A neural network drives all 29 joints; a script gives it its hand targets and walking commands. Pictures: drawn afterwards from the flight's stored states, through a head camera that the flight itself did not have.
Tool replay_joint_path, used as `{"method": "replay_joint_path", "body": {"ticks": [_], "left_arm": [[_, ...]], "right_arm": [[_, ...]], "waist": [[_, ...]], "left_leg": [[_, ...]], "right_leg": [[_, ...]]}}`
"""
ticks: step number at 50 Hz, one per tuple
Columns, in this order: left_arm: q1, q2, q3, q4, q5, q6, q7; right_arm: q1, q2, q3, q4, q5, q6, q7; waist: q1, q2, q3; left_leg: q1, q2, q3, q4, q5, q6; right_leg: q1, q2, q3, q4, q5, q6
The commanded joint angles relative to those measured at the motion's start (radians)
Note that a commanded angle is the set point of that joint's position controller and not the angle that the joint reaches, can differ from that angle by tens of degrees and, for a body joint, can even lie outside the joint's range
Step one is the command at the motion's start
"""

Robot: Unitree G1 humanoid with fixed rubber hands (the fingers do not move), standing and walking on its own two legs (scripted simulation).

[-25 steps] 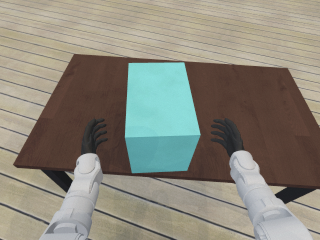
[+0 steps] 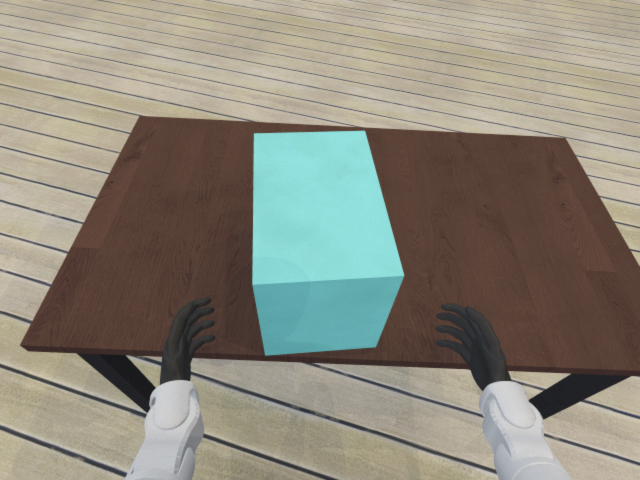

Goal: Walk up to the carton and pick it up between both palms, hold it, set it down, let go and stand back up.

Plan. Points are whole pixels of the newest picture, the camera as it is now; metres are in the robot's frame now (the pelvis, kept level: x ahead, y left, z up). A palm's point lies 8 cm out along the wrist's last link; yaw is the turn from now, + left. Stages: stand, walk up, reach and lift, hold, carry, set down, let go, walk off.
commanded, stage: set down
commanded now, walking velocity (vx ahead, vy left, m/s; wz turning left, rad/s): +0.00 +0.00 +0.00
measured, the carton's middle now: (315, 241) +0.47 +0.02 -0.03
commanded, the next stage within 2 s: let go in 1.44 s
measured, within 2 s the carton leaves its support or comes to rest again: neither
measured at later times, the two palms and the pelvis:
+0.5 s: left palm (169, 406) +0.21 +0.20 -0.06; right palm (487, 416) +0.22 -0.21 -0.06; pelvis +0.00 +0.00 +0.00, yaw +0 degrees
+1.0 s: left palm (147, 431) +0.18 +0.22 -0.07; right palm (482, 448) +0.18 -0.20 -0.07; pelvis +0.02 +0.01 +0.01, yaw -2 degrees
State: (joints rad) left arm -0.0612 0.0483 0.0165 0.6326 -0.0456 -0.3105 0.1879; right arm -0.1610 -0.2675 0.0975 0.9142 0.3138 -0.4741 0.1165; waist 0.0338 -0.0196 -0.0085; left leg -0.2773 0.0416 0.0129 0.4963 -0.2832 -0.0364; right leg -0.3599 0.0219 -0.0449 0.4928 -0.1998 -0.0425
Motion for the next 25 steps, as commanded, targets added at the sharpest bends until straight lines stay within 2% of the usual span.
{"method": "replay_joint_path", "body": {"ticks": [1, 11, 17, 25], "left_arm": [[-0.171, 0.050, 0.003, -0.190, 0.011, -0.094, 0.002], [-0.071, 0.052, -0.018, -0.141, -0.003, -0.166, -0.009], [-0.098, 0.099, -0.007, -0.118, -0.030, -0.121, -0.016], [-0.015, 0.134, -0.002, -0.136, -0.019, -0.051, -0.040]], "right_arm": [[-0.201, -0.160, -0.041, -0.152, 0.006, -0.101, 0.006], [-0.095, -0.158, -0.036, -0.104, -0.004, -0.184, 0.011], [-0.098, -0.119, -0.037, -0.122, -0.041, -0.135, 0.006], [0.007, -0.094, -0.045, -0.108, -0.075, -0.093, -0.015]], "waist": [[0.002, -0.015, -0.311], [-0.007, -0.033, -0.254], [0.005, -0.072, -0.204], [-0.004, -0.020, -0.191]], "left_leg": [[-0.065, -0.057, 0.018, -0.054, 0.234, 0.008], [-0.063, -0.058, 0.021, -0.013, 0.199, 0.007], [-0.128, -0.060, 0.037, -0.046, 0.069, 0.031], [-0.066, -0.060, 0.034, -0.076, 0.140, 0.018]], "right_leg": [[0.334, 0.003, 0.079, -0.021, 0.216, 0.015], [0.286, 0.004, 0.076, 0.002, 0.169, 0.014], [0.317, -0.030, 0.117, -0.016, 0.059, 0.025], [0.383, -0.025, 0.109, -0.031, 0.178, 0.015]]}}
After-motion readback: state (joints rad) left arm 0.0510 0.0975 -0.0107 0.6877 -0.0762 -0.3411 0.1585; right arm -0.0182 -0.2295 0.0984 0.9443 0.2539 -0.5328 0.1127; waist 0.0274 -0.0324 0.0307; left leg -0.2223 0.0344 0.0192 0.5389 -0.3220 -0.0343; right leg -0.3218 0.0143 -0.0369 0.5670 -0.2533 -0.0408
